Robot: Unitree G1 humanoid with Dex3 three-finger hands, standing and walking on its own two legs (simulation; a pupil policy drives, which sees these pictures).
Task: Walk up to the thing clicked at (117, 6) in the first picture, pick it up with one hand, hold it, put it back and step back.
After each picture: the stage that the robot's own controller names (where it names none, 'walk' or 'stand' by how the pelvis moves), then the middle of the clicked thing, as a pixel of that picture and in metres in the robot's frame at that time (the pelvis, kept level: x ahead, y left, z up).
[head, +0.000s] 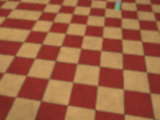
stand; (117, 6) +2.25 -0.51 -0.72
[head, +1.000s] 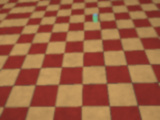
walk; (95, 18) +2.16 -0.04 -0.69
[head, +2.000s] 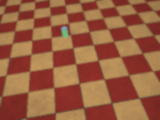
walk; (64, 32) +1.53 +0.28 -0.71
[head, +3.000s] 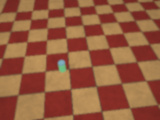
walk; (62, 66) +1.01 +0.28 -0.71
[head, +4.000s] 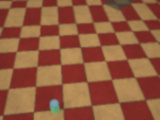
walk; (54, 106) +0.60 +0.22 -0.69
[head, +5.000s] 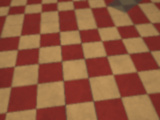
stand; out of the picture +0.36 +0.20 -0.69
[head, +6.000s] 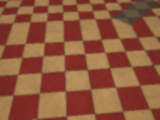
stand; out of the picture +0.32 +0.19 -0.72
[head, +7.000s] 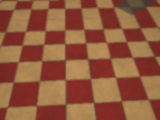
stand; out of the picture +0.36 +0.19 -0.72
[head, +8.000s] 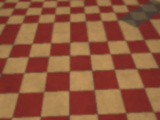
stand; out of the picture +0.35 +0.20 -0.72
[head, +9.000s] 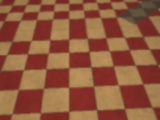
stand; out of the picture +0.37 +0.19 -0.73
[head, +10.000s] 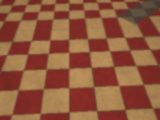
stand; out of the picture +0.36 +0.19 -0.73
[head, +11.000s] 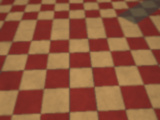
stand; out of the picture +0.36 +0.19 -0.73
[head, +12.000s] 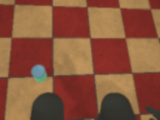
go down; (39, 74) +0.44 +0.20 -0.40
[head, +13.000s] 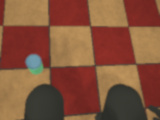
go down; (35, 65) +0.45 +0.21 -0.32
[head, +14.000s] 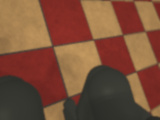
close in; out of the picture +0.43 +0.26 -0.22
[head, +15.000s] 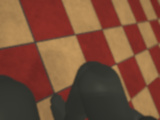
close; out of the picture +0.43 +0.27 -0.22
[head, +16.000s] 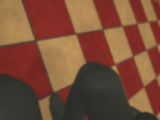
lift; out of the picture +0.41 +0.26 -0.23
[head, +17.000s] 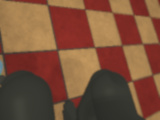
lift; out of the picture +0.35 +0.24 -0.20
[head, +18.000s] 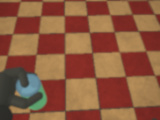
lift; (32, 92) +0.32 +0.18 +0.00
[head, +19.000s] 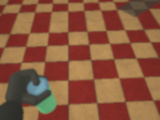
hold; (42, 96) +0.32 +0.15 +0.01
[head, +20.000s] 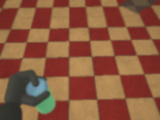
hold; (41, 96) +0.32 +0.16 -0.01
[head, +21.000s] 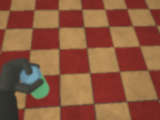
crouch; (35, 83) +0.37 +0.17 -0.06
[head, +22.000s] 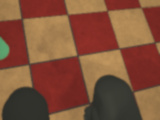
lower; out of the picture +0.48 +0.25 -0.11
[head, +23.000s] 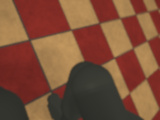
lower; out of the picture +0.44 +0.27 -0.23
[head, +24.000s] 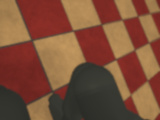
lower; out of the picture +0.43 +0.27 -0.23
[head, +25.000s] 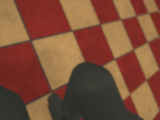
lower; out of the picture +0.43 +0.27 -0.23
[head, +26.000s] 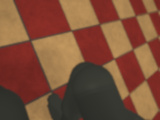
lower; out of the picture +0.43 +0.27 -0.23
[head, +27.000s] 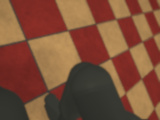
open; out of the picture +0.43 +0.26 -0.24
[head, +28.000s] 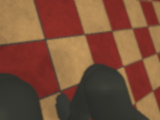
stand; out of the picture +0.42 +0.26 -0.24
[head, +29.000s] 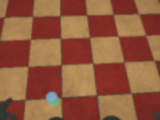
stand; (52, 99) +0.41 +0.17 -0.55
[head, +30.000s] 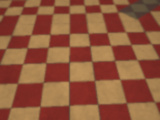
stand; out of the picture +0.38 +0.16 -0.66
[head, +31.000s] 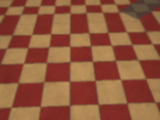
stand; out of the picture +0.38 +0.16 -0.66
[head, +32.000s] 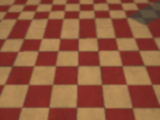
stand; out of the picture +0.39 +0.15 -0.72
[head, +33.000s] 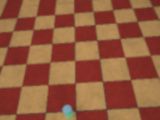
walk; (68, 111) +0.45 +0.18 -0.69
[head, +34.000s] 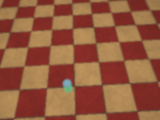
walk; (67, 86) +0.66 +0.17 -0.70
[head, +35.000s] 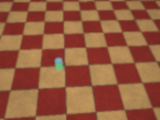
stand; (59, 64) +0.97 +0.22 -0.70
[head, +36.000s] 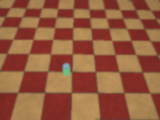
stand; (66, 69) +0.97 +0.18 -0.71
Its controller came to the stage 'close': yes
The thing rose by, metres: 0.71
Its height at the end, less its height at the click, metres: +0.00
